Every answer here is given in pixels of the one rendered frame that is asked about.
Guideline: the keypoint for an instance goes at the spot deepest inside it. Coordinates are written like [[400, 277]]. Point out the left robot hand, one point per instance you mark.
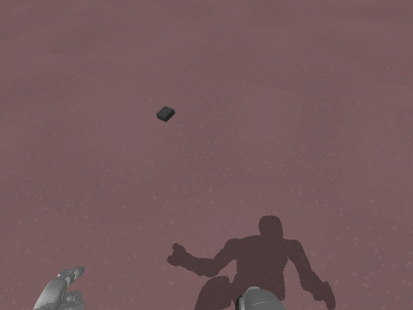
[[54, 294]]

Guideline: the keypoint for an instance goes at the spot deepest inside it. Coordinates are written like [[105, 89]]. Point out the small box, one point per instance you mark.
[[165, 113]]

